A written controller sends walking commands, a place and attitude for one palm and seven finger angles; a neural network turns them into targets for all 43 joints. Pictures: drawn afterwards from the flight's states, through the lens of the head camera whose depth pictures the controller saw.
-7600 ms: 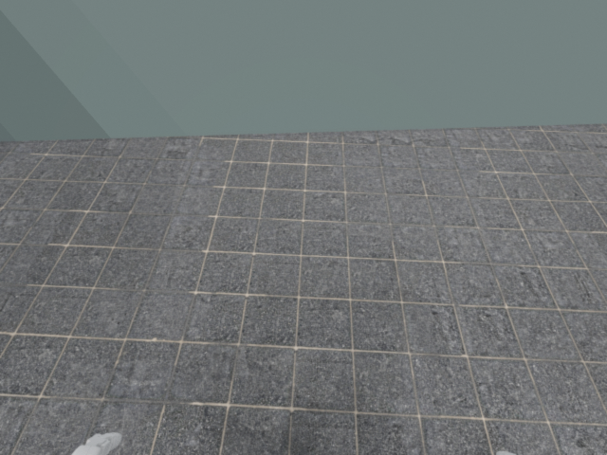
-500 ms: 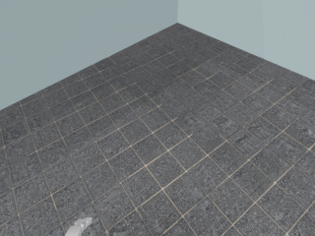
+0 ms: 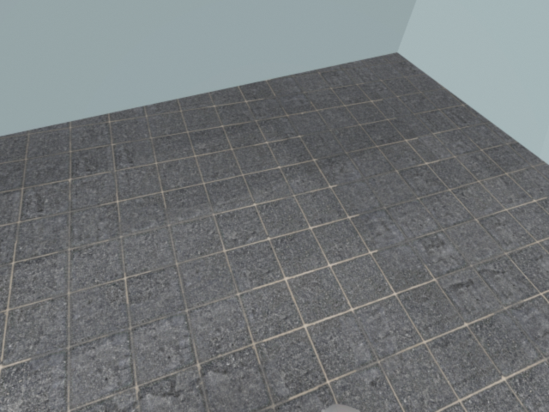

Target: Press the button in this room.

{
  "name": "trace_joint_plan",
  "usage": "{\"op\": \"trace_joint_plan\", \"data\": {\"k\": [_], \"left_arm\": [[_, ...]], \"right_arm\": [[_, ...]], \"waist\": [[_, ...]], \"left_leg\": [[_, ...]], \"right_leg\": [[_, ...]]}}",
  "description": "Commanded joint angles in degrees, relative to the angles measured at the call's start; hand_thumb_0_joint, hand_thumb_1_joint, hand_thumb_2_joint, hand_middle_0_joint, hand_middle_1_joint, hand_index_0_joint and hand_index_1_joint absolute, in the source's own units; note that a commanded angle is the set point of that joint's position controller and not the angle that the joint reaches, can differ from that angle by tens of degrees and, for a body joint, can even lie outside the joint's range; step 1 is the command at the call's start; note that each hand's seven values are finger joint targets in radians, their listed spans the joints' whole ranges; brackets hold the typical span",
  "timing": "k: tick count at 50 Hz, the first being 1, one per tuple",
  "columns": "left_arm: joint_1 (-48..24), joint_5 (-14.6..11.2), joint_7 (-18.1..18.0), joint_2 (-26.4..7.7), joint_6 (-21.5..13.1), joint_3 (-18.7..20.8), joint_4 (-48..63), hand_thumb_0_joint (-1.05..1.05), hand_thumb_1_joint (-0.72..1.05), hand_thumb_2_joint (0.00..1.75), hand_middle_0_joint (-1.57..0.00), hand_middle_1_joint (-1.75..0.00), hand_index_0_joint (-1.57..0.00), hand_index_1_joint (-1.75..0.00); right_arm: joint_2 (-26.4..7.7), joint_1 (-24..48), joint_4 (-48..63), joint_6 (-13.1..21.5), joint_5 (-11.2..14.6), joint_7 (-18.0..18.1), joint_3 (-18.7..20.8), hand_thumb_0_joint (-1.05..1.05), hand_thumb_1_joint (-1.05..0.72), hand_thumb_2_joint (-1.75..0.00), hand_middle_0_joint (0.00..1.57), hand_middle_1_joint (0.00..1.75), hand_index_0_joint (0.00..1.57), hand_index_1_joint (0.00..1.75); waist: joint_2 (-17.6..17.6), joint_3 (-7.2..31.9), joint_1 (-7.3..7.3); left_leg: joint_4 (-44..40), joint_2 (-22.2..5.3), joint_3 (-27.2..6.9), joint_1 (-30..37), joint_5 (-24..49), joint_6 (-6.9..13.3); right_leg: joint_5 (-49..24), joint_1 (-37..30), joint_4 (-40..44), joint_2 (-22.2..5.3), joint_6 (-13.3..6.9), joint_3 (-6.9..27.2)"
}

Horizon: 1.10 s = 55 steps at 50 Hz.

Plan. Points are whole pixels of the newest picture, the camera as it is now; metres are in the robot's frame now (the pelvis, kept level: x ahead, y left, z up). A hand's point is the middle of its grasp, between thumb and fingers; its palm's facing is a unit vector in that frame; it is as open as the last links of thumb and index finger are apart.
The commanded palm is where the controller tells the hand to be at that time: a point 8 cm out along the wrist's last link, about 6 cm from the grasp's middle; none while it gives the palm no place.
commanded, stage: turn or walk to find it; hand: left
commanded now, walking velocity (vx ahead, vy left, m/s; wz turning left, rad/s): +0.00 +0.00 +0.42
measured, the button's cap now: out of the picture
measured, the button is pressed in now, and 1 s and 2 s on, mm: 0 0 0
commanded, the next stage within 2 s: none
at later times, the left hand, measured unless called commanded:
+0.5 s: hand out of the picture +0.01 +0.16 -0.14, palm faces +0.24 -0.93 -0.27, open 7.4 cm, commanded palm none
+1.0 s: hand out of the picture -0.09 +0.22 -0.16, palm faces +0.46 -0.85 -0.25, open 7.4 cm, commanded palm none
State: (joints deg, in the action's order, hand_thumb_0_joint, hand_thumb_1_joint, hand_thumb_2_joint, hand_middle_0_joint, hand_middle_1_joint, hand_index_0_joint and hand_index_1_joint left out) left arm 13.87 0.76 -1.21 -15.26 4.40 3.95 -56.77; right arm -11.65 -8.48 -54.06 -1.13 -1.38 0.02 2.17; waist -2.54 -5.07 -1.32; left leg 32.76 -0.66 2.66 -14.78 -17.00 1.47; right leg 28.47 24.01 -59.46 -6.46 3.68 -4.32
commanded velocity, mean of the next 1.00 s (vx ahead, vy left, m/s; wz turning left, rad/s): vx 0.00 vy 0.00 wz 0.42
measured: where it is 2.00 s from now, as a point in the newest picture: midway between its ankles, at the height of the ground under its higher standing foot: outside the picture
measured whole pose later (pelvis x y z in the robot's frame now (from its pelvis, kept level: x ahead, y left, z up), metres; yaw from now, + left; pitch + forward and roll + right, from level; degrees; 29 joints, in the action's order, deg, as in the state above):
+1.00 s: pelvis -0.07 -0.01 +0.01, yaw +26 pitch -1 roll -1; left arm 10.3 0.4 -1.0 -14.1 3.5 3.5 -54.7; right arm -10.6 -10.2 -54.8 -1.2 -1.4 0.2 2.0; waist -0.7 -3.8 -0.1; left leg 26.4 1.0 -0.9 -12.8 -12.8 1.6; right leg 25.4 23.8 -54.3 -4.4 4.6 -2.0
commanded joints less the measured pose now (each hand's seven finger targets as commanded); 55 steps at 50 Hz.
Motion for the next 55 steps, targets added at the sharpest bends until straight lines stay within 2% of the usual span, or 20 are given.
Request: {"op": "trace_joint_plan", "data": {"k": [1, 8, 11, 13, 14, 15, 16, 18, 20, 30, 33, 34, 35, 36, 37, 40, 42, 48, 53, 55], "left_arm": [[-1.8, 0.0, 0.6, -2.9, -2.5, 0.3, 5.4, 0.00, 0.90, 0.90, -0.20, -0.30, -0.20, -0.30], [-4.3, -0.2, 0.3, -1.9, -2.6, 0.0, 7.5, 0.00, 0.90, 0.90, -0.20, -0.30, -0.20, -0.30], [-1.6, -0.4, 0.1, -1.8, -3.1, 0.0, 7.5, 0.00, 0.90, 0.90, -0.20, -0.30, -0.20, -0.30], [2.3, -0.3, -0.1, -2.5, -3.7, 0.4, 6.4, 0.00, 0.90, 0.90, -0.20, -0.30, -0.20, -0.30], [4.0, 0.1, -0.4, -5.1, -4.3, 0.8, 6.3, 0.00, 0.90, 0.90, -0.20, -0.30, -0.20, -0.30], [4.2, 1.0, -0.9, -10.3, -4.9, 1.9, 6.8, 0.00, 0.90, 0.90, -0.20, -0.30, -0.20, -0.30], [2.9, 0.6, -0.8, -11.1, -4.6, 1.8, 8.0, 0.00, 0.90, 0.90, -0.20, -0.30, -0.20, -0.30], [-2.9, 0.4, -0.8, -8.1, -4.5, 1.4, 9.1, 0.00, 0.90, 0.90, -0.20, -0.30, -0.20, -0.30], [-7.4, 0.5, -0.8, -5.2, -4.7, 0.5, 9.9, 0.00, 0.90, 0.90, -0.20, -0.30, -0.20, -0.30], [2.4, 1.2, -0.6, -8.8, -4.4, 1.6, 5.4, 0.00, 0.90, 0.90, -0.20, -0.30, -0.20, -0.30], [1.1, 0.7, -0.5, -9.0, -3.9, 1.9, 4.9, 0.00, 0.90, 0.90, -0.20, -0.30, -0.20, -0.30], [0.9, 0.0, -0.3, -7.8, -3.6, 1.6, 5.1, 0.00, 0.90, 0.90, -0.20, -0.30, -0.20, -0.30], [1.1, -0.4, 0.0, -4.5, -3.1, 1.1, 6.5, 0.00, 0.90, 0.90, -0.20, -0.30, -0.20, -0.30], [-1.5, 0.0, 0.1, -2.0, -2.8, 0.1, 8.7, 0.00, 0.90, 0.90, -0.20, -0.30, -0.20, -0.30], [-5.3, 0.3, -0.4, -2.6, -2.0, 0.1, 8.4, 0.00, 0.90, 0.90, -0.20, -0.30, -0.20, -0.30], [-4.3, 0.1, 0.6, -2.9, -2.4, 0.6, 6.0, 0.00, 0.90, 0.90, -0.20, -0.30, -0.20, -0.30], [-3.3, 0.0, 0.7, -2.8, -2.5, 0.4, 5.1, 0.00, 0.90, 0.90, -0.20, -0.30, -0.20, -0.30], [-5.7, -0.2, 0.3, -2.0, -2.5, 0.0, 6.9, 0.00, 0.90, 0.90, -0.20, -0.30, -0.20, -0.30], [-2.5, -0.4, 0.0, -1.7, -2.9, 0.0, 7.1, 0.00, 0.90, 0.90, -0.20, -0.30, -0.20, -0.30], [0.9, -0.4, -0.1, -2.5, -3.6, 0.2, 6.3, 0.00, 0.90, 0.90, -0.20, -0.30, -0.20, -0.30]], "right_arm": [[-11.6, -2.1, 2.8, 0.9, 0.2, 1.0, 2.7, 0.00, -0.90, -0.90, 0.20, 0.30, 0.20, 0.30], [-12.1, -3.5, 3.1, 0.1, -0.1, 0.6, 3.6, 0.00, -0.90, -0.90, 0.20, 0.30, 0.20, 0.30], [-12.0, -2.3, 3.8, -0.2, -0.2, 0.4, 3.9, 0.00, -0.90, -0.90, 0.20, 0.30, 0.20, 0.30], [-11.1, -1.3, 4.3, -0.4, 0.2, 0.2, 3.9, 0.00, -0.90, -0.90, 0.20, 0.30, 0.20, 0.30], [-8.7, -1.8, 4.6, -0.3, 0.7, 0.0, 3.7, 0.00, -0.90, -0.90, 0.20, 0.30, 0.20, 0.30], [-4.9, -2.3, 6.0, -0.3, 1.0, -0.4, 3.1, 0.00, -0.90, -0.90, 0.20, 0.30, 0.20, 0.30], [-7.1, -0.8, 6.3, -1.0, 0.2, -0.2, 3.7, 0.00, -0.90, -0.90, 0.20, 0.30, 0.20, 0.30], [-7.7, -1.0, 4.3, -2.1, 0.0, -0.7, 4.4, 0.00, -0.90, -0.90, 0.20, 0.30, 0.20, 0.30], [-6.7, -5.3, 2.2, -2.3, 0.0, -1.3, 4.1, 0.00, -0.90, -0.90, 0.20, 0.30, 0.20, 0.30], [-4.7, 0.8, 2.9, -1.2, 0.9, -0.9, 2.2, 0.00, -0.90, -0.90, 0.20, 0.30, 0.20, 0.30], [-5.3, -4.6, 1.4, -0.3, 0.9, -0.5, 2.0, 0.00, -0.90, -0.90, 0.20, 0.30, 0.20, 0.30], [-7.2, -6.8, 0.9, 0.3, 0.8, -0.6, 2.4, 0.00, -0.90, -0.90, 0.20, 0.30, 0.20, 0.30], [-12.3, -8.0, 1.2, 0.7, 0.4, -0.5, 3.5, 0.00, -0.90, -0.90, 0.20, 0.30, 0.20, 0.30], [-16.1, -9.9, 1.1, 0.3, 0.3, -0.2, 4.3, 0.00, -0.90, -0.90, 0.20, 0.30, 0.20, 0.30], [-14.9, -11.2, -0.3, 0.6, 0.1, 0.7, 4.2, 0.00, -0.90, -0.90, 0.20, 0.30, 0.20, 0.30], [-11.1, -3.8, 1.4, 0.9, 0.1, 1.3, 2.7, 0.00, -0.90, -0.90, 0.20, 0.30, 0.20, 0.30], [-11.1, -3.4, 1.7, 1.1, 0.3, 1.2, 2.7, 0.00, -0.90, -0.90, 0.20, 0.30, 0.20, 0.30], [-11.4, -5.4, 1.7, 0.5, 0.0, 1.0, 3.4, 0.00, -0.90, -0.90, 0.20, 0.30, 0.20, 0.30], [-11.6, -2.7, 3.1, -0.2, -0.3, 0.6, 3.8, 0.00, -0.90, -0.90, 0.20, 0.30, 0.20, 0.30], [-11.0, -2.1, 3.6, -0.3, 0.2, 0.4, 3.9, 0.00, -0.90, -0.90, 0.20, 0.30, 0.20, 0.30]], "waist": [[10.8, 6.5, 1.89], [10.7, 6.4, 3.10], [11.8, 7.3, 1.91], [10.0, 8.0, -0.26], [3.3, 8.9, -0.98], [-12.3, 7.5, -1.02], [-12.2, 6.3, -1.74], [-7.5, 1.3, 0.82], [-5.6, 1.2, 3.74], [-9.4, 5.3, -2.03], [-8.2, 8.7, 0.86], [-2.2, 9.9, 2.37], [13.2, 10.5, 3.05], [19.8, 8.4, 4.34], [19.0, 8.6, 5.90], [12.2, 5.5, 2.09], [10.8, 6.3, 2.04], [10.2, 6.0, 3.51], [12.4, 6.2, 1.98], [9.6, 7.3, 0.15]], "left_leg": [[-13.3, -13.1, -13.0, 7.3, 28.0, 7.6], [-13.4, -12.9, -18.7, 6.0, 22.5, 8.5], [-11.5, -11.4, -20.5, 3.0, 22.6, 7.7], [-7.9, -8.5, -19.5, -3.7, 16.4, 5.0], [-1.8, -4.6, -16.3, -9.0, 9.6, 1.9], [10.5, 3.8, -6.9, -19.2, -7.3, -2.5], [22.3, 3.1, -7.2, -18.1, -15.5, -2.8], [35.1, 1.0, -8.5, -17.2, -10.0, -2.6], [37.6, -0.1, -6.3, -16.1, -4.3, -3.6], [12.6, -0.8, 0.8, -9.5, -11.4, -4.8], [-3.7, -0.1, 2.5, 0.4, -0.9, -3.9], [-10.7, -2.0, 0.4, 7.8, 7.3, -3.0], [-14.1, -13.8, -15.3, 14.9, 19.0, 1.3], [-14.5, -22.7, -22.6, 13.1, 31.8, 7.7], [-14.6, -21.5, -22.3, 10.5, 31.7, 8.4], [-13.3, -14.7, -14.8, 7.2, 28.9, 7.3], [-13.1, -12.9, -12.8, 8.2, 30.7, 7.0], [-13.0, -13.2, -17.2, 9.0, 28.2, 8.5], [-11.9, -11.6, -20.6, 2.7, 23.0, 7.8], [-8.1, -9.1, -20.1, -1.7, 20.2, 5.6]], "right_leg": [[-3.7, 4.4, -1.1, 0.4, 0.8, 2.4], [-2.5, 0.3, 10.4, 2.6, 0.7, 2.4], [-5.1, -6.2, 20.5, 4.3, 0.0, 1.6], [-14.6, -16.0, 32.7, 4.1, -0.3, 1.1], [-15.9, -22.3, 39.9, -1.1, -1.6, 6.0], [-17.7, -25.5, 44.1, -15.6, -7.2, 21.2], [-16.8, -16.3, 45.9, -21.6, -12.2, 23.5], [-9.8, -7.4, 47.0, -16.1, -11.5, 17.8], [-14.6, -7.3, 44.6, -11.5, -9.4, 8.5], [-34.6, -18.7, 37.4, -14.5, -11.8, 3.7], [-36.8, -16.9, 29.8, -12.9, -8.0, -0.5], [-31.7, -11.7, 24.1, -10.9, -4.9, -3.2], [-12.5, 1.1, 13.3, -4.0, -0.9, -6.1], [8.0, 7.7, 4.6, -0.7, 0.7, -3.9], [6.5, 7.7, -0.9, -0.9, 0.5, 1.3], [-2.9, 7.3, -4.7, -0.4, 0.4, 2.7], [-4.5, 6.0, -3.0, 0.3, 0.9, 2.4], [-2.5, 3.7, 6.5, 2.0, 1.2, 2.7], [-4.7, -5.7, 19.4, 4.2, 0.0, 1.8], [-13.5, -14.1, 31.1, 4.6, -0.3, 1.2]]}}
